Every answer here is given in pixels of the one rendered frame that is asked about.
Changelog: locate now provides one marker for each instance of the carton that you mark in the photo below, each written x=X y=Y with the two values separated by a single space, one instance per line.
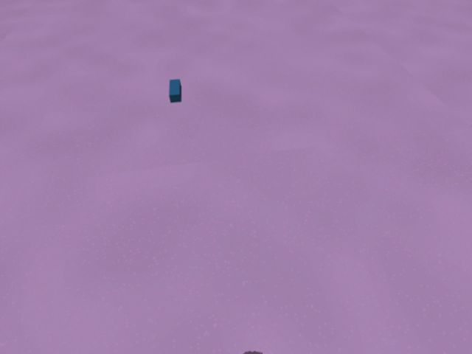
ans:
x=175 y=91

